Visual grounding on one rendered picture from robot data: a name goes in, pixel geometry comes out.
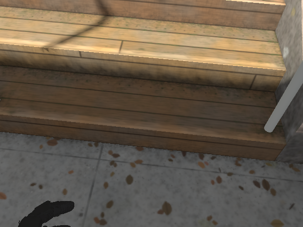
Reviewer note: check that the robot left hand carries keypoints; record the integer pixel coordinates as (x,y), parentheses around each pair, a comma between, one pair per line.
(45,212)

